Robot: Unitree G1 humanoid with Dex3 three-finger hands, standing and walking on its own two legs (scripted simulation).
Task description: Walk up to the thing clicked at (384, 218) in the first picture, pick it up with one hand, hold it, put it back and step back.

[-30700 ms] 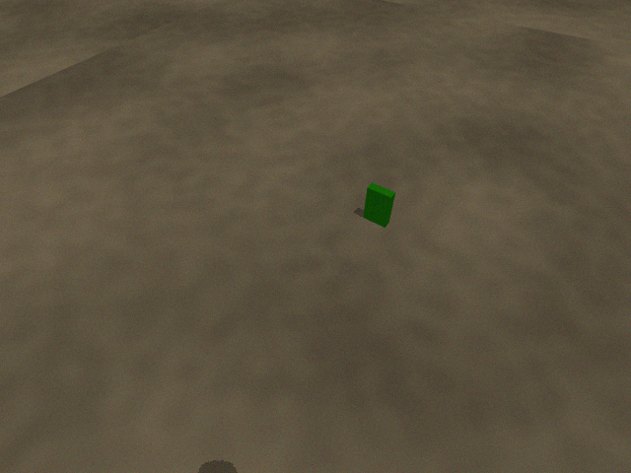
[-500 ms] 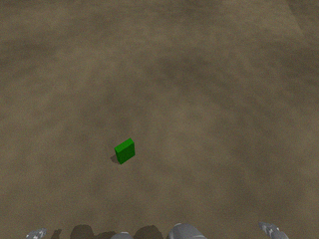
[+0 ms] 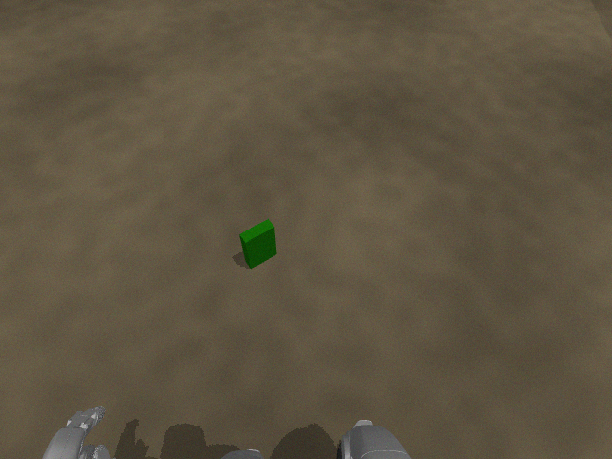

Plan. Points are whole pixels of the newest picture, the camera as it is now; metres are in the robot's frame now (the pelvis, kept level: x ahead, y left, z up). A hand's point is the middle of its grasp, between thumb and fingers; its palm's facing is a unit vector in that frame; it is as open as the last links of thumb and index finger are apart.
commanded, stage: step back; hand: left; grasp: from the side
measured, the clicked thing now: (259, 245) +0.82 +0.16 -0.66
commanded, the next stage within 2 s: stand in 1.50 s
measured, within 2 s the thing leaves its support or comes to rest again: neither
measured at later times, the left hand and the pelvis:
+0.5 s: hand out of the picture -0.09 +0.24 -0.12, palm faces -0.03 -0.89 -0.46, open 7.4 cm; pelvis -0.17 -0.03 +0.01, yaw -2 degrees
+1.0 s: hand out of the picture -0.17 +0.24 -0.13, palm faces +0.05 -0.92 -0.38, open 7.4 cm; pelvis -0.21 -0.02 +0.02, yaw +2 degrees
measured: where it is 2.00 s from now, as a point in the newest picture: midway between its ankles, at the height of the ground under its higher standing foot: outside the picture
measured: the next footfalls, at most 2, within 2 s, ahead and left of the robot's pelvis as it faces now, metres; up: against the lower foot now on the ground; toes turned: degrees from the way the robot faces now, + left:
right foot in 0.28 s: -0.13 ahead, -0.13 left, +0.00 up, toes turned +1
left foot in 0.60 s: -0.14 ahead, +0.12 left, +0.00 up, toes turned +2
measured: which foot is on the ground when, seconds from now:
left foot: down 0.00-0.30, up 0.32-0.58, down 0.60-1.00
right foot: up 0.00-0.26, down 0.28-1.00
